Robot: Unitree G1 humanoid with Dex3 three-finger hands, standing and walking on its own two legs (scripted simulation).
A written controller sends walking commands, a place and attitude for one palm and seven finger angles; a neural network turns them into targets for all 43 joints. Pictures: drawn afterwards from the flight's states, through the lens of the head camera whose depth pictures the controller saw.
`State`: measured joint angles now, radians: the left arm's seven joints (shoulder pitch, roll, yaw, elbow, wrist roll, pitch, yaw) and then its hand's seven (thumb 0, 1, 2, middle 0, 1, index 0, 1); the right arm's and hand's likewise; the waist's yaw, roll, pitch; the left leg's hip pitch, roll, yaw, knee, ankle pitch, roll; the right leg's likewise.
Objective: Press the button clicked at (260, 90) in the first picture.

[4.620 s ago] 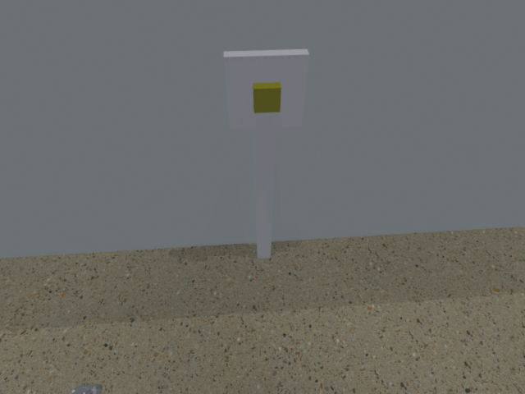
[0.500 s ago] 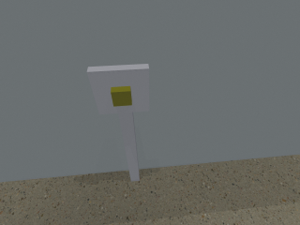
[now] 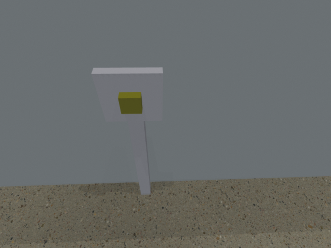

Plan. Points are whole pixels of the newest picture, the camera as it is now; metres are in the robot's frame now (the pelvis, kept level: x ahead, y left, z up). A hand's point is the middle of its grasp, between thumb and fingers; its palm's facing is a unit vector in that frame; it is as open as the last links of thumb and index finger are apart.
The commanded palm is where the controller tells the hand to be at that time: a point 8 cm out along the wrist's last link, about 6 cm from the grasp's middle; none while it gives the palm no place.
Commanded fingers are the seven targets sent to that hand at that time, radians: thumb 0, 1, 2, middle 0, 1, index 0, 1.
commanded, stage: come to a stop and stand still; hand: left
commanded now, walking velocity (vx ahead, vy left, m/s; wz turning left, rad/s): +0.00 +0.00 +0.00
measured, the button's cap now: (131, 102) +0.51 +0.15 +0.05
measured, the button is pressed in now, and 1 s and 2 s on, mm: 0 0 0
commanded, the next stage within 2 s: look again from close up in 0.72 s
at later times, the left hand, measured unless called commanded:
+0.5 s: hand out of the picture +0.02 +0.17 -0.17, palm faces +0.03 -0.98 -0.19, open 7.4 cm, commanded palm none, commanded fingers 0.00 0.90 0.90 -0.20 -0.30 -0.20 -0.30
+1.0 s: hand out of the picture +0.02 +0.20 -0.18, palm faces +0.00 -0.97 -0.22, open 7.4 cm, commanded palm none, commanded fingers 0.00 0.90 0.90 -0.20 -0.30 -0.20 -0.30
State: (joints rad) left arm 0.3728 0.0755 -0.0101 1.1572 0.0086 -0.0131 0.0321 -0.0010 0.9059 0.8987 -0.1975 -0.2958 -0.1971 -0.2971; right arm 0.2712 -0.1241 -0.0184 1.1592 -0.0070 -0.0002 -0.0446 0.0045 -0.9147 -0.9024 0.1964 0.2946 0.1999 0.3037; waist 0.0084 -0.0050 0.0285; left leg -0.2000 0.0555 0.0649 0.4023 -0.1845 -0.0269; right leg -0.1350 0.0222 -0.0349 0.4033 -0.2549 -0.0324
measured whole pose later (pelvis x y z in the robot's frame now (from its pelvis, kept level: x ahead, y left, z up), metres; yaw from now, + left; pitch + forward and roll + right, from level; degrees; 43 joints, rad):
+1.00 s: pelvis +0.02 +0.02 -0.01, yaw +0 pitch +0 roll +0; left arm 0.30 0.15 -0.02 1.09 0.01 -0.03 0.04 0.00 0.91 0.90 -0.20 -0.30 -0.20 -0.30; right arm 0.26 -0.19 0.00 1.05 -0.01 -0.01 -0.02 0.00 -0.91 -0.90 0.20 0.29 0.20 0.30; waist -0.01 0.04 0.03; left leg -0.25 0.03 0.06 0.53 -0.28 0.00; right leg -0.17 0.00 -0.03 0.51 -0.34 -0.01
